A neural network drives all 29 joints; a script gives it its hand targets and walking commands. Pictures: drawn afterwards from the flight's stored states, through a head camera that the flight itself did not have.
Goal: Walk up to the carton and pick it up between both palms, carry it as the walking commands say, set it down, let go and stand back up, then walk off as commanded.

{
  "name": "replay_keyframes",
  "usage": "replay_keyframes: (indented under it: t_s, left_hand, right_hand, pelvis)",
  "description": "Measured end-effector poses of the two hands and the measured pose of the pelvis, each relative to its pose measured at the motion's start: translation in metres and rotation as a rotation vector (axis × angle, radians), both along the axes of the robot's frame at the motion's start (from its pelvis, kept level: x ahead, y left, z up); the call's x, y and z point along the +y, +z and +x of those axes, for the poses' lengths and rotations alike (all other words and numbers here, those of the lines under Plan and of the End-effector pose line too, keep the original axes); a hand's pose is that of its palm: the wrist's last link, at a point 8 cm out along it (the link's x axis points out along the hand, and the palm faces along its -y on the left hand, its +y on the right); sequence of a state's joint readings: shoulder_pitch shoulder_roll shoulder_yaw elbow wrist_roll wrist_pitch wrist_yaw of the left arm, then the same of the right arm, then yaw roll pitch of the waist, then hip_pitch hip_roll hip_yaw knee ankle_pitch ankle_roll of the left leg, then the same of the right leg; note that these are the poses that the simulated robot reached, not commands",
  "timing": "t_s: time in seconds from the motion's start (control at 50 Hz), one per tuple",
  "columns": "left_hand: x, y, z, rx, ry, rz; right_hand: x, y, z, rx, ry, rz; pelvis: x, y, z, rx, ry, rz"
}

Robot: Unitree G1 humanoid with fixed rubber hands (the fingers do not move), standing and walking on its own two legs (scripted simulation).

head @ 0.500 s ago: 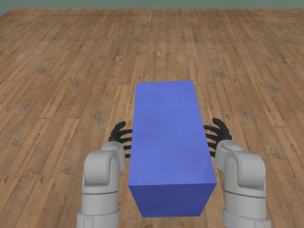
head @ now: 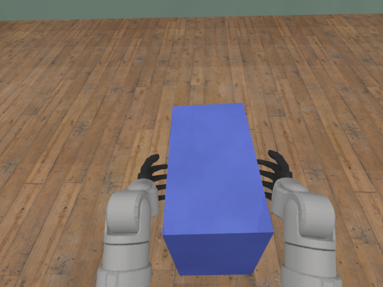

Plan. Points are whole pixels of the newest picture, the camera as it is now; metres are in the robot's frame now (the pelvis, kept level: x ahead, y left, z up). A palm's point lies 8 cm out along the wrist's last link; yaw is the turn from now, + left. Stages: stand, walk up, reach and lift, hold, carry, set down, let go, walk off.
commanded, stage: carry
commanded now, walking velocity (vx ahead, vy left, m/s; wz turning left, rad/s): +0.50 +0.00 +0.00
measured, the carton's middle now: (211, 188) +0.35 -0.01 +0.00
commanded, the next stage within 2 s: none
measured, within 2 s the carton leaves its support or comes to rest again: neither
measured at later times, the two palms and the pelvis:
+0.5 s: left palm (183, 100) +0.57 +0.07 +0.08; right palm (280, 97) +0.57 -0.19 +0.09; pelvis +0.27 -0.05 +0.00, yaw -1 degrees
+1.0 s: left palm (202, 50) +0.84 +0.01 +0.08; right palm (278, 46) +0.83 -0.24 +0.09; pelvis +0.54 -0.09 +0.00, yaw -3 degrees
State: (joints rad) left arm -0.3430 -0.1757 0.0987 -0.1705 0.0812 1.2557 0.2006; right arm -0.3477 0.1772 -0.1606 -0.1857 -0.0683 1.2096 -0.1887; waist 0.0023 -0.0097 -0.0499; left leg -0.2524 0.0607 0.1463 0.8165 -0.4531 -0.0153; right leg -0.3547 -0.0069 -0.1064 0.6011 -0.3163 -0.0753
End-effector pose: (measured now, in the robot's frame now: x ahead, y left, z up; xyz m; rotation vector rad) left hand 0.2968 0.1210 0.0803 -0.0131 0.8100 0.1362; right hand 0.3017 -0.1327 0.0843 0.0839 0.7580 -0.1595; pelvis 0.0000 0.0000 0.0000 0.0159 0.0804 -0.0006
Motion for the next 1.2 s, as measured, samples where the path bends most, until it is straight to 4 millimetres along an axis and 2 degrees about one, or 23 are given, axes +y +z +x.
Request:
replay_keyframes:
  t_s: [0.12,0.24,0.28,0.42,0.48,0.52,0.64,0.74,0.8,0.92,1.04,1.12,1.2]
  left_hand:
    - [-0.007,0.001,0.060,0.033,0.015,-0.004]
    - [-0.009,-0.011,0.130,0.017,-0.001,-0.017]
    - [-0.012,-0.010,0.150,0.027,-0.003,-0.018]
    - [-0.039,0.004,0.226,0.012,-0.038,-0.003]
    - [-0.053,0.001,0.259,-0.003,-0.036,0.005]
    - [-0.058,0.001,0.279,0.007,-0.031,0.008]
    - [-0.065,-0.003,0.341,0.031,-0.018,0.004]
    - [-0.066,-0.013,0.401,0.014,-0.026,-0.019]
    - [-0.068,-0.009,0.432,0.025,-0.030,-0.020]
    - [-0.088,0.004,0.497,0.020,-0.058,-0.004]
    - [-0.114,-0.003,0.561,0.007,-0.053,0.005]
    - [-0.118,-0.005,0.600,0.034,-0.036,-0.004]
    - [-0.119,-0.011,0.643,0.049,-0.032,-0.010]
  right_hand:
    - [-0.007,0.001,0.065,0.030,0.017,-0.003]
    - [-0.009,-0.004,0.132,0.008,-0.002,-0.019]
    - [-0.011,-0.003,0.151,0.018,-0.001,-0.021]
    - [-0.038,0.009,0.220,0.001,-0.034,-0.011]
    - [-0.052,0.005,0.254,-0.017,-0.033,-0.002]
    - [-0.058,0.002,0.275,-0.005,-0.023,0.002]
    - [-0.065,0.002,0.341,0.010,-0.012,-0.007]
    - [-0.065,-0.002,0.399,-0.007,-0.019,-0.031]
    - [-0.068,0.003,0.430,0.001,-0.017,-0.031]
    - [-0.087,0.012,0.488,-0.002,-0.045,-0.020]
    - [-0.113,0.003,0.554,-0.017,-0.041,-0.011]
    - [-0.118,0.001,0.597,0.012,-0.018,-0.017]
    - [-0.118,-0.001,0.642,0.017,-0.017,-0.028]
  pelvis:
    - [-0.010,0.010,0.060,0.031,0.017,0.032]
    - [-0.009,-0.003,0.129,0.016,0.007,0.014]
    - [-0.012,-0.001,0.150,0.005,0.005,0.018]
    - [-0.029,0.008,0.224,-0.009,-0.035,-0.010]
    - [-0.043,0.000,0.258,0.002,-0.028,0.004]
    - [-0.051,0.002,0.279,0.005,-0.021,0.009]
    - [-0.060,0.006,0.340,0.033,-0.007,0.035]
    - [-0.060,-0.006,0.401,0.009,-0.010,0.020]
    - [-0.063,-0.001,0.434,-0.006,-0.015,0.018]
    - [-0.074,0.008,0.498,-0.017,-0.050,-0.013]
    - [-0.101,-0.002,0.562,-0.012,-0.038,0.008]
    - [-0.111,0.003,0.602,0.010,-0.015,0.019]
    - [-0.113,0.002,0.644,0.027,-0.013,0.021]
